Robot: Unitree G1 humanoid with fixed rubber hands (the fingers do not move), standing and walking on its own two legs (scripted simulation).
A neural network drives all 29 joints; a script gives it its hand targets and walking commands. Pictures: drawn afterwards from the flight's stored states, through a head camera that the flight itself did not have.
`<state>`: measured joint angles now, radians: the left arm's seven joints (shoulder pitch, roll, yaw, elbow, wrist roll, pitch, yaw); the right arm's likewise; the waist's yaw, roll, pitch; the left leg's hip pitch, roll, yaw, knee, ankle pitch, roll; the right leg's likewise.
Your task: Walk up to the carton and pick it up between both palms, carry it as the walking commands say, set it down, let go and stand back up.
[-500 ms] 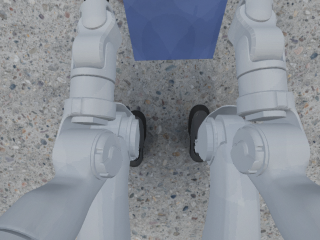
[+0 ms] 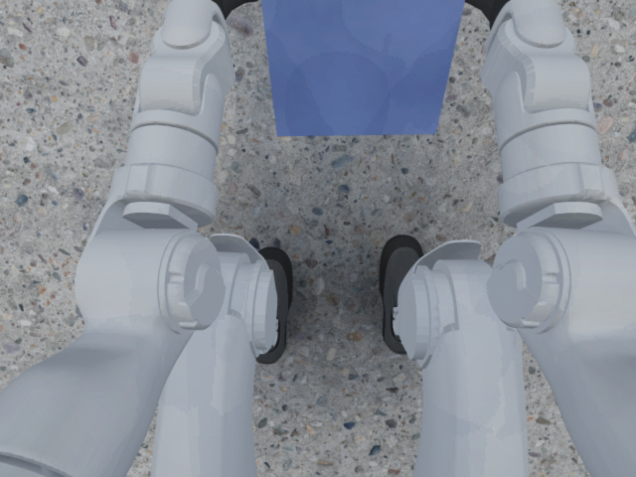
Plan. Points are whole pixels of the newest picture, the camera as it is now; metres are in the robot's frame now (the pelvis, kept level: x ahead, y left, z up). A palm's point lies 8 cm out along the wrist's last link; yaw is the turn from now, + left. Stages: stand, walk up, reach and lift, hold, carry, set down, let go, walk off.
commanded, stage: set down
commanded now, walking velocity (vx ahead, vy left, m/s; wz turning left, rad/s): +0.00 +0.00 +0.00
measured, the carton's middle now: (354, 22) +0.56 -0.03 -0.26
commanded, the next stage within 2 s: none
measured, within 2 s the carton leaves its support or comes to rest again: neither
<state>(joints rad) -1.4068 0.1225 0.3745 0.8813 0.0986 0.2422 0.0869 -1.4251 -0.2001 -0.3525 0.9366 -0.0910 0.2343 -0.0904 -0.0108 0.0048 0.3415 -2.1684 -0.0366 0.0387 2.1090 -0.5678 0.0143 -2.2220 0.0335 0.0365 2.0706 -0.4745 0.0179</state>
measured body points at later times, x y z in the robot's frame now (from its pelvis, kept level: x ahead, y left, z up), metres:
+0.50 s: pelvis +0.01 +0.00 -0.01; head +0.38 -0.01 +0.25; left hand +0.57 +0.12 -0.17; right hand +0.57 -0.17 -0.17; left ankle +0.12 +0.11 -0.36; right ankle +0.14 -0.12 -0.36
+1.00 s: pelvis +0.02 +0.00 -0.01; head +0.39 -0.01 +0.24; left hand +0.59 +0.12 -0.18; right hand +0.58 -0.17 -0.18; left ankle +0.12 +0.11 -0.36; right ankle +0.14 -0.12 -0.36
